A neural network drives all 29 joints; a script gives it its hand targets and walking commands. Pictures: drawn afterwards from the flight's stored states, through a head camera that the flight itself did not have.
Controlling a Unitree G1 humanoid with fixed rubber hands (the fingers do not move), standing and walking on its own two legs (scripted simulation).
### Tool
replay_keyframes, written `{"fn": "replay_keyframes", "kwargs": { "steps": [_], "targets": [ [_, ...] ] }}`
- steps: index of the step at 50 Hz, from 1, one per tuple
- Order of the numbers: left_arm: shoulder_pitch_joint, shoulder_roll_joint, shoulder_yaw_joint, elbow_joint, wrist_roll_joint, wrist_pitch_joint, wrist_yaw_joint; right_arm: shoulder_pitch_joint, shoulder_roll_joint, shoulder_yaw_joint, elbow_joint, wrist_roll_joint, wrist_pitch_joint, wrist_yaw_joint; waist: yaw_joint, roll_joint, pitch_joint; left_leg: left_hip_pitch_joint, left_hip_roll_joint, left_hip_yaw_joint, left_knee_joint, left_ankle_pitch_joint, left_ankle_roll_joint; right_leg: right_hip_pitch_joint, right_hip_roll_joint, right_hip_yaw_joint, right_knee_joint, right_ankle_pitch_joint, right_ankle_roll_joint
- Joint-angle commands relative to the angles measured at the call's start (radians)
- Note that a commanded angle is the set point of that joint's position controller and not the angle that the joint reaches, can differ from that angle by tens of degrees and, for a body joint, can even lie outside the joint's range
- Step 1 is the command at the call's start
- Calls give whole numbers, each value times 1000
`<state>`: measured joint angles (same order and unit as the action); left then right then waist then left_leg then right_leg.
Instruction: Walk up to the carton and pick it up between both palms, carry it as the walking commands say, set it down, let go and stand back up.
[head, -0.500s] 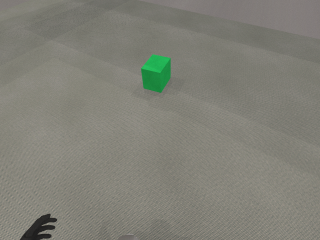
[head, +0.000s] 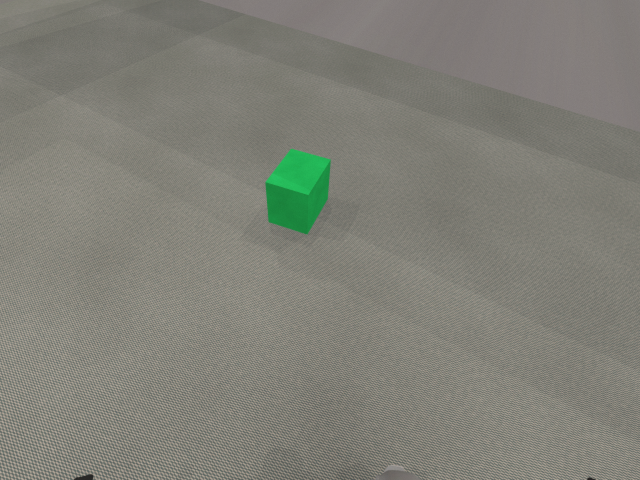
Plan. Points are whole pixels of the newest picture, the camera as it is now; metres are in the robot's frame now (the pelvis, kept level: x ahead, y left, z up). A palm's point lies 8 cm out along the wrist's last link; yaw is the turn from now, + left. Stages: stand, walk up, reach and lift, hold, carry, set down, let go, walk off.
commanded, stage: walk up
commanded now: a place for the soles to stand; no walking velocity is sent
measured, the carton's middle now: (299, 191) +1.36 +0.09 -0.66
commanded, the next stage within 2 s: none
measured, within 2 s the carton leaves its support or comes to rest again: neither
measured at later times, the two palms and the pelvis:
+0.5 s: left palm (97, 365) +0.29 +0.33 -0.07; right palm (543, 338) +0.37 -0.35 -0.08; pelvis +0.25 -0.03 +0.00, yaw +3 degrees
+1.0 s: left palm (172, 215) +0.60 +0.30 -0.07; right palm (527, 267) +0.53 -0.39 -0.10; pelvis +0.47 -0.04 -0.02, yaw +1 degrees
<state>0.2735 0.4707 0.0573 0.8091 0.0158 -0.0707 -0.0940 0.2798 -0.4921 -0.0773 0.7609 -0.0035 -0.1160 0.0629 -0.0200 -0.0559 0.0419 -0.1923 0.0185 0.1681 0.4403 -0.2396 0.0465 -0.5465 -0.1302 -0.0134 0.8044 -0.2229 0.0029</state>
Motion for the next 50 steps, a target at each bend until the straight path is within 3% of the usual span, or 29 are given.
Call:
{"fn": "replay_keyframes", "kwargs": {
  "steps": [1,3,6,7,8,9,10,11,12,13,14,16,20,24,26,28,29,30,31,33,35,38,43,45,46,47,48,49,50],
  "targets": [
    [-104,133,48,-59,3,-10,-13,4,-230,-59,-38,5,-11,0,-24,173,23,-23,224,-176,-246,-103,152,8,1,-32,-130,124,1],
    [-145,133,53,-55,-1,-9,-18,-2,-233,-57,-33,8,-6,0,-21,169,23,-43,218,-156,-235,-79,136,80,26,-55,-181,155,-9],
    [-155,133,60,-51,-5,-9,-14,5,-235,-54,-20,7,5,-9,-1,163,12,-25,239,-156,-148,37,130,177,62,-73,-229,87,-34],
    [-113,138,66,-40,-7,-10,-6,9,-228,-51,-17,8,8,-14,28,129,-9,-34,231,-138,-55,138,115,277,86,-84,-285,85,-48],
    [-12,169,81,-11,-7,-17,6,32,-192,-39,-16,4,9,-18,77,42,-74,-83,182,-93,159,246,88,463,109,-66,-326,33,-75],
    [152,244,108,13,1,-25,24,49,-132,-18,-35,0,7,-24,149,-114,-176,-235,105,-48,500,162,41,672,-39,151,-362,-108,-127],
    [157,349,128,-33,-7,-30,40,114,-117,-8,-44,16,8,-27,140,-263,-243,-507,-24,-106,741,-263,-13,796,-320,634,-509,-272,-245],
    [99,339,124,-46,-23,-26,46,67,-205,-20,-14,25,19,-39,127,-98,-174,-533,14,-266,798,-242,-4,695,-311,592,-528,-302,-269],
    [48,296,112,-54,-25,-25,52,63,-206,-25,-8,23,19,-37,101,-52,-104,-537,53,-269,787,-178,5,610,-274,455,-517,-228,-274],
    [17,248,98,-63,-25,-27,55,76,-197,-24,-3,14,19,-32,67,-28,-57,-517,86,-255,716,-139,-2,524,-230,346,-517,-146,-251],
    [-7,222,93,-67,-22,-30,56,95,-192,-26,12,6,20,-26,43,-47,-23,-478,104,-244,641,-107,-17,452,-186,252,-530,-81,-227],
    [-28,209,89,-90,-11,-38,50,121,-171,-30,32,-11,27,-5,27,-85,-19,-363,97,-195,531,-64,-49,341,-136,121,-535,49,-222],
    [3,237,95,-116,-4,-44,36,-3,-127,-25,-5,-16,35,21,59,-93,5,-338,105,-136,313,21,-60,304,-131,89,-573,-156,-240],
    [7,251,89,-132,-8,-37,32,-76,-120,-27,-25,-4,28,30,57,-77,18,-230,73,-96,178,97,-43,271,-127,74,-569,-198,-217],
    [-6,254,82,-132,-10,-32,35,-58,-124,-32,-23,-2,24,29,27,-53,15,-128,52,-74,129,91,-24,245,-128,59,-513,-144,-203],
    [27,197,49,-134,-16,-31,40,73,-161,-49,10,-13,12,11,-44,68,-59,124,-3,-62,56,7,6,181,-58,-31,-241,85,-158],
    [52,137,24,-149,-26,-30,45,198,-232,-74,28,-34,4,-7,-100,267,-153,300,160,-326,-24,-184,64,28,26,-106,109,64,-100],
    [76,131,22,-163,-22,-27,47,226,-335,-98,5,-17,3,-19,-102,350,-146,368,402,-775,-194,-330,182,-208,151,-45,310,-260,-46],
    [83,214,41,-127,-16,-14,61,146,-310,-94,-19,18,6,-22,-65,156,-133,281,415,-725,-170,-343,233,-190,97,103,393,-239,-42],
    [82,215,47,-106,-19,-17,58,54,-238,-68,-51,18,9,-26,-18,142,-33,131,335,-502,-179,-223,203,-180,32,108,327,-174,-35],
    [114,194,46,-76,-8,-16,40,15,-209,-58,-55,6,7,-29,0,197,-15,20,273,-338,-175,-83,181,-75,1,62,178,-143,-14],
    [46,156,47,-78,0,-6,18,39,-227,-63,-60,-9,1,-20,-19,210,-9,-36,267,-280,-184,-90,197,-14,6,7,31,-96,-3],
    [-41,146,62,-68,2,-10,-1,-17,-241,-63,-75,2,9,-8,-3,212,16,-136,233,-228,-183,-222,153,140,50,-61,-155,50,-7],
    [-26,145,69,-54,1,-14,2,-30,-237,-58,-72,5,19,-7,23,173,9,-167,223,-207,-113,-243,133,249,83,-87,-235,63,-21],
    [6,162,78,-44,3,-18,9,-8,-207,-47,-66,0,22,-10,42,121,-10,-202,204,-188,-21,-209,115,345,99,-78,-254,26,-35],
    [103,189,92,-22,4,-25,22,15,-168,-33,-65,-6,21,-16,92,25,-60,-263,164,-146,188,-76,88,503,98,-22,-293,-66,-62],
    [193,278,115,-27,8,-34,39,30,-103,-13,-88,3,16,-17,138,-222,-118,-446,38,-45,557,-127,17,631,-162,386,-474,-357,-157],
    [192,349,126,-56,0,-37,46,27,-161,-20,-83,10,23,-28,140,-201,-120,-575,-25,-162,717,-293,-3,617,-306,681,-583,-467,-259],
    [118,320,118,-72,-13,-33,52,30,-214,-29,-60,17,30,-35,103,-66,-72,-578,34,-262,749,-231,1,562,-289,580,-555,-433,-279]
  ]
}}
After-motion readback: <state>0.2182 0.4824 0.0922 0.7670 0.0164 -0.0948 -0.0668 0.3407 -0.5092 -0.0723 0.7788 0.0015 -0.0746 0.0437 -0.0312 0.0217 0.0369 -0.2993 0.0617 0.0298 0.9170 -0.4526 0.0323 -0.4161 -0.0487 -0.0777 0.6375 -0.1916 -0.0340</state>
